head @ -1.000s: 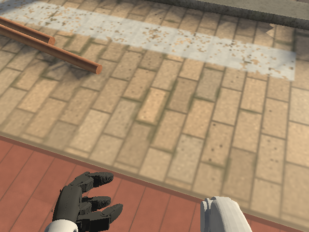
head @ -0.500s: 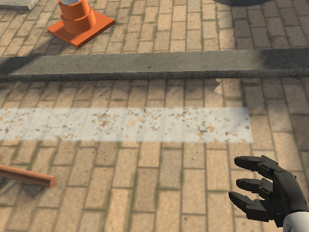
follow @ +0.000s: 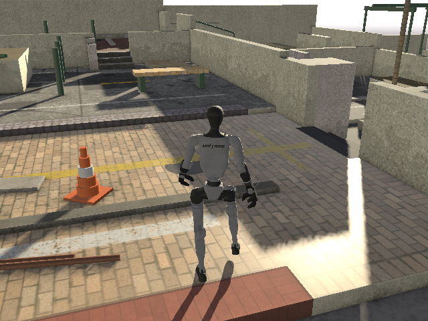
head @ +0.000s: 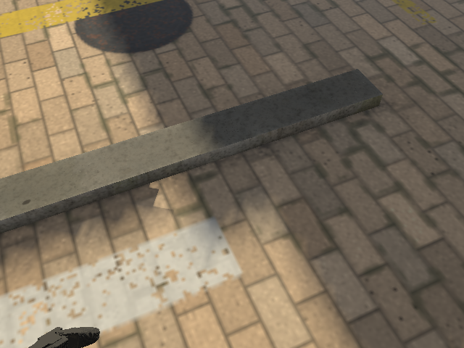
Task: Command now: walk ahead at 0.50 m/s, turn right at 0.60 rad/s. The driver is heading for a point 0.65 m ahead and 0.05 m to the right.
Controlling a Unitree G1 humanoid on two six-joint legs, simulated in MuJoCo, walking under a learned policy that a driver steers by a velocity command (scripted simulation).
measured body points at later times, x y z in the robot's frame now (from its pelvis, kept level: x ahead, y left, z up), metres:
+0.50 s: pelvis +0.28 -0.07 +0.00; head +0.31 -0.09 +0.45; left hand +0.42 +0.18 -0.11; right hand +0.41 -0.35 -0.10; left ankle +0.47 +0.06 -0.69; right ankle +0.22 -0.15 -0.74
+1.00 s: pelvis +0.40 -0.09 -0.01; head +0.40 -0.10 +0.44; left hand +0.53 +0.15 -0.14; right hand +0.48 -0.35 -0.14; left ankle +0.49 +0.02 -0.74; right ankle +0.35 -0.21 -0.74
